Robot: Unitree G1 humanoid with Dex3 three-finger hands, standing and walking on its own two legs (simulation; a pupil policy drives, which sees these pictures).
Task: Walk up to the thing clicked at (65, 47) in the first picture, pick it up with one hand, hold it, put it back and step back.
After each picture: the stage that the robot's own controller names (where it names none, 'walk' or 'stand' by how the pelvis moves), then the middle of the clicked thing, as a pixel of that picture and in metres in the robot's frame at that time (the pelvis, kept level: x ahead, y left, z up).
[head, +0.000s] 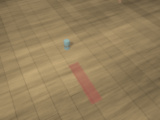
stand; (66, 44) +1.41 +0.16 -0.72
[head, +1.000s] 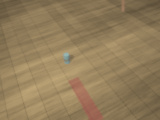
walk; (66, 58) +1.27 +0.26 -0.71
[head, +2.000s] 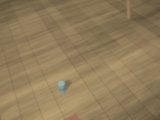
walk; (62, 87) +0.82 +0.26 -0.72
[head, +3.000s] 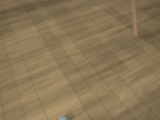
walk; out of the picture +0.50 +0.20 -0.72
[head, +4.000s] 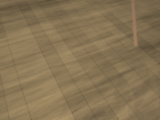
stand; out of the picture +0.35 +0.17 -0.71
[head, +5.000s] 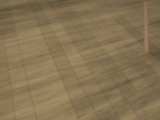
stand; out of the picture +0.32 +0.14 -0.72
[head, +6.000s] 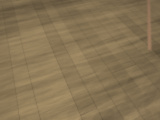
stand; out of the picture +0.33 +0.14 -0.72
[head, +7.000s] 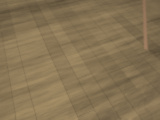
stand; out of the picture +0.32 +0.17 -0.73
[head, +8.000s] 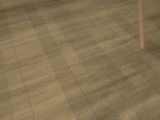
stand; out of the picture +0.32 +0.17 -0.73
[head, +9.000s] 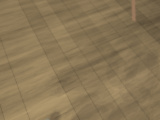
go down; out of the picture +0.33 +0.18 -0.67
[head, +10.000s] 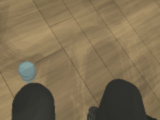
go down; (27, 72) +0.41 +0.19 -0.30
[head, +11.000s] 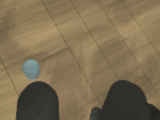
close in; (32, 70) +0.41 +0.18 -0.30
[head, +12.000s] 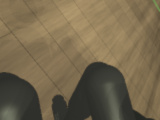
close in; out of the picture +0.41 +0.22 -0.22
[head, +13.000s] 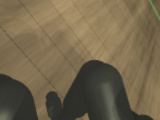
close; out of the picture +0.40 +0.23 -0.23
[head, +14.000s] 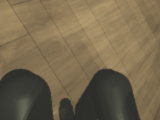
lift; out of the picture +0.32 +0.23 -0.21
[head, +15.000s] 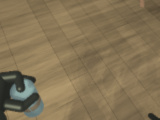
lift; (28, 99) +0.30 +0.18 -0.02
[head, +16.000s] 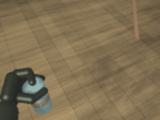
hold; (38, 96) +0.32 +0.15 +0.01
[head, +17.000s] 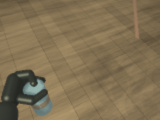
hold; (38, 98) +0.32 +0.16 -0.01
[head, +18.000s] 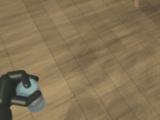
crouch; (32, 96) +0.33 +0.17 -0.08
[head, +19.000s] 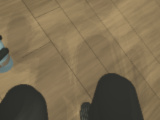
lower; out of the picture +0.43 +0.22 -0.15
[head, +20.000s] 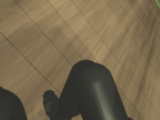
lower; out of the picture +0.41 +0.22 -0.24
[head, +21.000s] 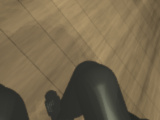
lower; out of the picture +0.40 +0.23 -0.24
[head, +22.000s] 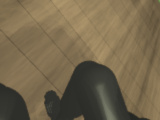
lower; out of the picture +0.40 +0.23 -0.24
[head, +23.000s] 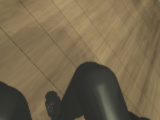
lower; out of the picture +0.39 +0.23 -0.24
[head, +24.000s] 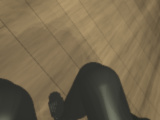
open; out of the picture +0.40 +0.23 -0.24
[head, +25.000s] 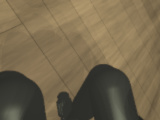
stand; out of the picture +0.37 +0.30 -0.26
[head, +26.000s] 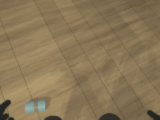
stand; (36, 106) +0.36 +0.25 -0.55
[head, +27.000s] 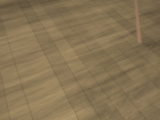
stand; out of the picture +0.32 +0.24 -0.69
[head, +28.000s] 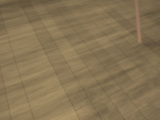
stand; out of the picture +0.32 +0.24 -0.69
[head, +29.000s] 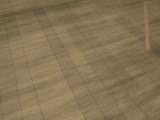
stand; out of the picture +0.35 +0.23 -0.74
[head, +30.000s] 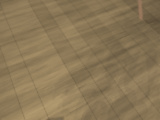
walk; out of the picture +0.34 +0.17 -0.73
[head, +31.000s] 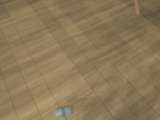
walk; (63, 112) +0.48 +0.17 -0.73
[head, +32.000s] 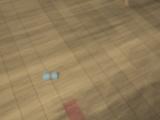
walk; (50, 76) +0.78 +0.23 -0.72
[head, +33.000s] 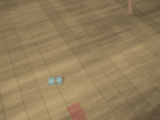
stand; (55, 80) +0.85 +0.24 -0.72
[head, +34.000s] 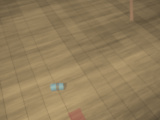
stand; (57, 86) +0.84 +0.24 -0.75
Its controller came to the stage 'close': yes
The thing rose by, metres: 0.70
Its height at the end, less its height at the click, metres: -0.02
